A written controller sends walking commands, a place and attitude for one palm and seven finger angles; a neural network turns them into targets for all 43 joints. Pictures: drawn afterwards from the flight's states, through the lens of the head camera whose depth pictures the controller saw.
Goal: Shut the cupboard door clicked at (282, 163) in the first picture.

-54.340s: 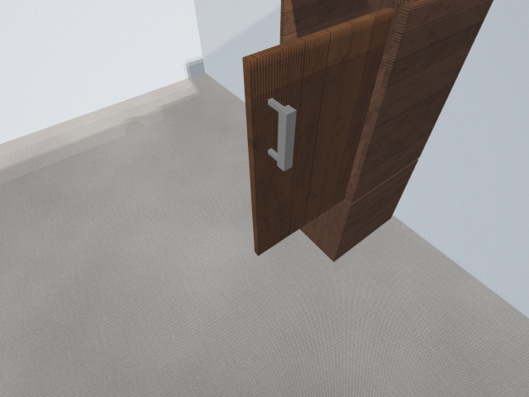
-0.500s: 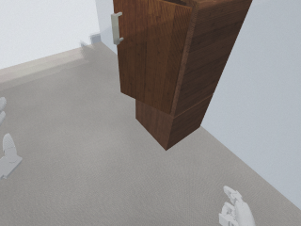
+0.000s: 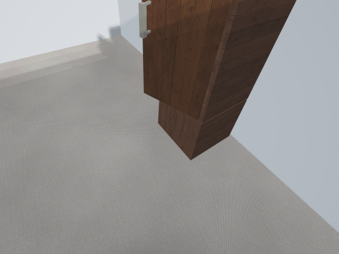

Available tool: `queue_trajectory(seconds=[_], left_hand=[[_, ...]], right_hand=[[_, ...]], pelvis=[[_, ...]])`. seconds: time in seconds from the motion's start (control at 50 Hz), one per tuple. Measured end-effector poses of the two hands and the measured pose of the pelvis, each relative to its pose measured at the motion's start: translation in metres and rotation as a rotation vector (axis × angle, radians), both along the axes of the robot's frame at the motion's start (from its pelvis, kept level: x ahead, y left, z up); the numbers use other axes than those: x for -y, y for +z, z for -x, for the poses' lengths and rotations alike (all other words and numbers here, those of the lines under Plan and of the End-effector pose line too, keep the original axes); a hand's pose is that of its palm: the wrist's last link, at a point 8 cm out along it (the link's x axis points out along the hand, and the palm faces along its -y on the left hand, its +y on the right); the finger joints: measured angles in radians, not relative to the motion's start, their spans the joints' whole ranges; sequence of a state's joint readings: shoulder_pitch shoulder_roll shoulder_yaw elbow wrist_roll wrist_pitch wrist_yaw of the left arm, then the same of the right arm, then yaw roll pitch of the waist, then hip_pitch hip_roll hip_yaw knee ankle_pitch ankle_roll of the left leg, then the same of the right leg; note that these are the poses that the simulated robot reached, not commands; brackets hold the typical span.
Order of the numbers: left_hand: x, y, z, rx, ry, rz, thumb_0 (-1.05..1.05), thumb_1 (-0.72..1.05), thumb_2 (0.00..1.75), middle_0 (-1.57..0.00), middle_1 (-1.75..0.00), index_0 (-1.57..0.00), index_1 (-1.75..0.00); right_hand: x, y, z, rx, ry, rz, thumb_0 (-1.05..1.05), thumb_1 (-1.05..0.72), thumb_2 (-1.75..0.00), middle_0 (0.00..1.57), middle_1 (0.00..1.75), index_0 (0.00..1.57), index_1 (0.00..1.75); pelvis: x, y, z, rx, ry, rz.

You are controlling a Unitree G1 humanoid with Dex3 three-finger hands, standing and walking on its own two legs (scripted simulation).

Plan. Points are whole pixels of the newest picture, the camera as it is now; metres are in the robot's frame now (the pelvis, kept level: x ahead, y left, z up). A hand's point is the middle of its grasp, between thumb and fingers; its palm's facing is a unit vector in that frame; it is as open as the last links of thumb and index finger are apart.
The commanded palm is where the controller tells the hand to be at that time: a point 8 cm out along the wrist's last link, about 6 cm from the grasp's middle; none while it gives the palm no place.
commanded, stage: let the arm hang, fingers relaxed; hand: left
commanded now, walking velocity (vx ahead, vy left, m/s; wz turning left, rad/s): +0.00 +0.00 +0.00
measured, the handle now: (145, 19) +0.96 +0.16 +0.10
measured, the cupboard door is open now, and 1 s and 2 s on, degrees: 21 21 21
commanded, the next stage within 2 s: look to check the result in 0.74 s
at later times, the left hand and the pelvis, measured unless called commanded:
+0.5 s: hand out of the picture -0.02 +0.18 -0.17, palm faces +0.01 -0.98 -0.20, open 7.3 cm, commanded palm none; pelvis -0.01 +0.01 +0.00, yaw -1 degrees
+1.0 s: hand out of the picture +0.02 +0.20 -0.17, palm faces -0.02 -0.97 -0.24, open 7.3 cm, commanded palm none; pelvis +0.01 +0.00 +0.01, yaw -1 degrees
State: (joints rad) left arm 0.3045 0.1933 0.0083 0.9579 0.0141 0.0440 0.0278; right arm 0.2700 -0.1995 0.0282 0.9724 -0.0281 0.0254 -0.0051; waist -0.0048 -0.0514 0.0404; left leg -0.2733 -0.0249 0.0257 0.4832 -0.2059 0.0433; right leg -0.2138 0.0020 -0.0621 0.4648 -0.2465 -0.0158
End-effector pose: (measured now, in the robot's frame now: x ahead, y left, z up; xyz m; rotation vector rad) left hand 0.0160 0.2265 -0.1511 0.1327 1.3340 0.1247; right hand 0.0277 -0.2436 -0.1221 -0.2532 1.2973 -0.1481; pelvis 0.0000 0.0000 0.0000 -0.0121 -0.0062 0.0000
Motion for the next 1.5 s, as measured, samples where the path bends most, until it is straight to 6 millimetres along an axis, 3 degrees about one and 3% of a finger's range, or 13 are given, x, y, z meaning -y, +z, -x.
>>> queue_trajectory(seconds=[0.06, 0.14, 0.26, 0.42, 0.64, 0.94, 1.16, 1.34, 1.5], left_hand=[[-0.005, 0.0, 0.036, -0.098, 0.023, -0.004, 0.0, 1.0, 0.9, -0.2, -0.3, -0.21, -0.3], [-0.011, 0.007, 0.07, -0.19, 0.041, -0.022, 0.0, 0.96, 0.9, -0.2, -0.3, -0.21, -0.3], [-0.016, 0.014, 0.085, -0.229, 0.044, -0.046, 0.01, 0.93, 0.9, -0.2, -0.3, -0.2, -0.3], [-0.011, 0.012, 0.058, -0.139, 0.028, -0.047, 0.01, 0.92, 0.9, -0.2, -0.3, -0.2, -0.3], [0.002, 0.008, 0.014, -0.031, -0.009, -0.012, 0.01, 0.91, 0.9, -0.2, -0.3, -0.2, -0.3], [-0.019, 0.015, -0.001, -0.053, -0.017, -0.063, 0.01, 0.91, 0.9, -0.2, -0.3, -0.2, -0.3], [-0.032, 0.021, -0.02, -0.036, -0.025, -0.101, 0.01, 0.91, 0.9, -0.2, -0.3, -0.2, -0.3], [-0.032, 0.024, -0.044, 0.009, -0.034, -0.106, 0.01, 0.91, 0.9, -0.2, -0.3, -0.2, -0.3], [-0.03, 0.025, -0.057, 0.034, -0.022, -0.113, 0.01, 0.91, 0.9, -0.2, -0.3, -0.2, -0.3]], right_hand=[[-0.006, -0.003, 0.033, -0.098, -0.035, -0.009, 0.01, -0.91, -0.9, 0.2, 0.3, 0.2, 0.29], [-0.017, -0.009, 0.06, -0.164, -0.074, -0.035, 0.01, -0.91, -0.9, 0.2, 0.3, 0.2, 0.29], [-0.032, -0.017, 0.074, -0.176, -0.104, -0.078, 0.01, -0.91, -0.9, 0.2, 0.3, 0.2, 0.29], [-0.04, -0.023, 0.061, -0.118, -0.107, -0.106, 0.01, -0.91, -0.9, 0.2, 0.3, 0.2, 0.29], [-0.027, -0.017, 0.04, -0.054, -0.107, -0.075, 0.0, -0.91, -0.9, 0.2, 0.3, 0.2, 0.29], [-0.005, -0.012, 0.026, -0.076, -0.094, -0.033, 0.01, -0.91, -0.9, 0.2, 0.3, 0.2, 0.29], [0.008, -0.009, -0.007, -0.034, -0.065, -0.016, 0.01, -0.91, -0.9, 0.2, 0.3, 0.2, 0.29], [0.019, -0.004, -0.036, 0.015, -0.041, 0.003, 0.01, -0.91, -0.9, 0.2, 0.3, 0.2, 0.29], [0.025, -0.002, -0.049, 0.025, -0.025, 0.013, 0.01, -0.91, -0.9, 0.2, 0.3, 0.2, 0.29]], pelvis=[[-0.001, 0.002, 0.0, 0.003, 0.003, 0.005], [-0.004, 0.004, 0.002, 0.01, 0.0, 0.006], [-0.009, 0.004, 0.005, 0.016, -0.011, 0.001], [-0.009, 0.004, 0.006, 0.017, -0.016, -0.006], [-0.007, 0.004, 0.004, 0.016, -0.022, -0.007], [-0.004, 0.007, -0.009, 0.014, -0.02, -0.007], [-0.001, 0.008, -0.018, 0.015, -0.02, -0.009], [0.002, 0.009, -0.026, 0.014, -0.016, -0.011], [0.005, 0.009, -0.031, 0.008, 0.002, -0.013]])
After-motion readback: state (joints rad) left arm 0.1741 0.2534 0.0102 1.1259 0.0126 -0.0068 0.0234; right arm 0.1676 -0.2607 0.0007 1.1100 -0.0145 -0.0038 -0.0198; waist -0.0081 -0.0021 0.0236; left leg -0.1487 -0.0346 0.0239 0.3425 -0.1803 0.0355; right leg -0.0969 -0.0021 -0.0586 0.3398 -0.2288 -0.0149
